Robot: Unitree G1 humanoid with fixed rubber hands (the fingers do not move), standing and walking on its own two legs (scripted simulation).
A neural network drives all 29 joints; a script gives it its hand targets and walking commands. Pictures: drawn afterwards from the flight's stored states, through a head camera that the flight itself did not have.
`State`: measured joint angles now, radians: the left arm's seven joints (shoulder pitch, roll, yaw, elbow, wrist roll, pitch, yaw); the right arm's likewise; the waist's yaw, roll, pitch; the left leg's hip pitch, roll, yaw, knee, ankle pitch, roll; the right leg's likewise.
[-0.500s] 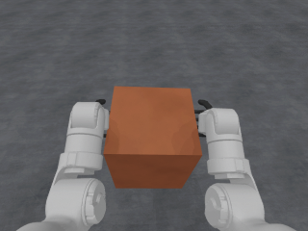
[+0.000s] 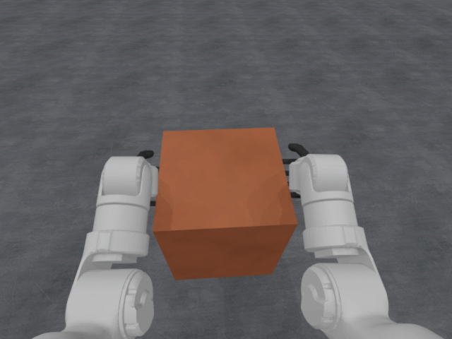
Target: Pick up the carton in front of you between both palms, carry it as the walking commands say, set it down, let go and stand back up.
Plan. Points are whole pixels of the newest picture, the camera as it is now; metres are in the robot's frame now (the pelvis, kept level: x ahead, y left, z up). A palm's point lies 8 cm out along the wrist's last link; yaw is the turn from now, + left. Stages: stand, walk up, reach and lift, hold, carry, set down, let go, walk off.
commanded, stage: carry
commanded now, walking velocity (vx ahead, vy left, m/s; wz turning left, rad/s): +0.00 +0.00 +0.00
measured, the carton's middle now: (221, 208) +0.37 +0.00 +0.03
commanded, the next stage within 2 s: hold in 1.14 s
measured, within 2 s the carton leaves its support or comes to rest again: neither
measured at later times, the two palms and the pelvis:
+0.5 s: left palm (145, 208) +0.33 +0.14 +0.08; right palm (304, 202) +0.34 -0.14 +0.09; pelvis +0.01 +0.00 +0.00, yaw +0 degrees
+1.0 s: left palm (146, 235) +0.30 +0.14 +0.04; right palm (311, 236) +0.30 -0.16 +0.05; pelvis +0.00 +0.00 +0.00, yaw -1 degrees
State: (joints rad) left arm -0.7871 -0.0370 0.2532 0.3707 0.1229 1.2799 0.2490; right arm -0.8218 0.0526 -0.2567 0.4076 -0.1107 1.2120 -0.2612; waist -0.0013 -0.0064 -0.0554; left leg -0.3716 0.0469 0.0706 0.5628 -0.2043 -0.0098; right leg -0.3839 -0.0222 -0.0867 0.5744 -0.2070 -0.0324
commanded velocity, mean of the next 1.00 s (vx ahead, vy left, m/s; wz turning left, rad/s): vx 0.00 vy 0.00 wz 0.00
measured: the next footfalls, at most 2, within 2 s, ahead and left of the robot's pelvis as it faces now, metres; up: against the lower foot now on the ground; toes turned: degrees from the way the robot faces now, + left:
none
